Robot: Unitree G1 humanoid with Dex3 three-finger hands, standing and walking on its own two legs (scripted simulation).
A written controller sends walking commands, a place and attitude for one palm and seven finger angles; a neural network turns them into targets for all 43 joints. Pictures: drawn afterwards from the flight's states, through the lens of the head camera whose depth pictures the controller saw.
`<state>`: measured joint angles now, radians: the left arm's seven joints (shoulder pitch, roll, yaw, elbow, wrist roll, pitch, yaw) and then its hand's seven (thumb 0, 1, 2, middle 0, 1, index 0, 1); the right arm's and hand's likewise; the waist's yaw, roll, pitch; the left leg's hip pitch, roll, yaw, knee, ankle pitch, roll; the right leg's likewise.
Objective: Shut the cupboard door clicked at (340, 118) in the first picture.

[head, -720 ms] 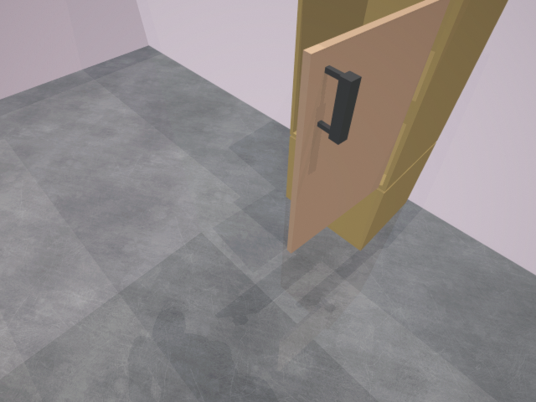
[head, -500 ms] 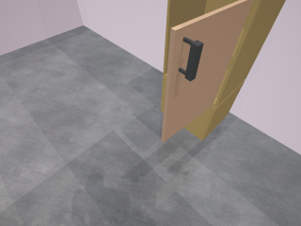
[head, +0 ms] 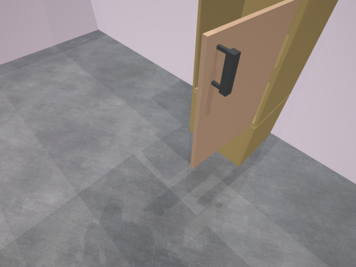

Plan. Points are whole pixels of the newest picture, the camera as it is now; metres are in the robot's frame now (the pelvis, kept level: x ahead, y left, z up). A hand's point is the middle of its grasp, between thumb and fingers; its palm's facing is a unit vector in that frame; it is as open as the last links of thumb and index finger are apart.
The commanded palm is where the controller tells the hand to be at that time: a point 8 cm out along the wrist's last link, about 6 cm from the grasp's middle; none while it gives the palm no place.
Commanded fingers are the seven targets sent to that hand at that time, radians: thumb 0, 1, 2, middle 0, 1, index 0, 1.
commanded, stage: look at it before walking up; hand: left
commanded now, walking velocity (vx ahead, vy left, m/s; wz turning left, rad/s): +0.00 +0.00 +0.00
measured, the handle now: (223, 70) +0.57 -0.09 +0.14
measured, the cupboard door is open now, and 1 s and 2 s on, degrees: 85 85 85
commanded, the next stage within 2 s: walk around to get in front in 0.12 s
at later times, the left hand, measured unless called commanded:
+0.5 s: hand out of the picture +0.01 +0.18 -0.18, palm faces -0.03 -0.98 -0.21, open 7.4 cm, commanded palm none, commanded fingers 0.00 0.90 0.90 -0.20 -0.30 -0.20 -0.30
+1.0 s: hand out of the picture +0.10 +0.12 -0.16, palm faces -0.27 -0.92 -0.28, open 7.4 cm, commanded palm none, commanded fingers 0.00 0.90 0.90 -0.20 -0.30 -0.20 -0.30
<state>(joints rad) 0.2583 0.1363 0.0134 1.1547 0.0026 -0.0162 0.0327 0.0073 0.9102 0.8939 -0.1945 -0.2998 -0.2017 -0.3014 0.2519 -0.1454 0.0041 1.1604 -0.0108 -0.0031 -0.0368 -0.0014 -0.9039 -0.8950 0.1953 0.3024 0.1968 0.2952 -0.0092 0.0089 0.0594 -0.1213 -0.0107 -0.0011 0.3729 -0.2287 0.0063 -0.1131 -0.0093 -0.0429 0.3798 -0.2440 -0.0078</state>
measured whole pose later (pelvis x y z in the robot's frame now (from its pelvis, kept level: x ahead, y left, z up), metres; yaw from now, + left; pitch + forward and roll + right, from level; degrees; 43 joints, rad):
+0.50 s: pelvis -0.01 +0.00 -0.01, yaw -5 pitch -1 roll +0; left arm 0.24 0.16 0.06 1.10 0.01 0.04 0.01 0.01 0.91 0.89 -0.20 -0.30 -0.20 -0.30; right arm 0.21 -0.16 -0.04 1.08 -0.01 0.03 -0.05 0.00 -0.90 -0.89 0.20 0.30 0.20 0.30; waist 0.00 0.01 0.09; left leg -0.19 0.02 0.08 0.50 -0.30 0.00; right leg -0.23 0.02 0.04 0.52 -0.29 -0.01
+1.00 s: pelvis +0.00 -0.05 +0.00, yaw -21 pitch +3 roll +2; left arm 0.23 0.16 0.07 0.95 0.01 0.02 0.03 0.01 0.91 0.89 -0.20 -0.30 -0.20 -0.30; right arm 0.04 -0.24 -0.07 0.92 -0.01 0.07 -0.04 0.00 -0.90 -0.90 0.20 0.30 0.20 0.30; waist 0.03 0.02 0.14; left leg -0.51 0.04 -0.06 1.11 -0.37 -0.08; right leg -0.22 0.10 0.10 0.44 -0.25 -0.10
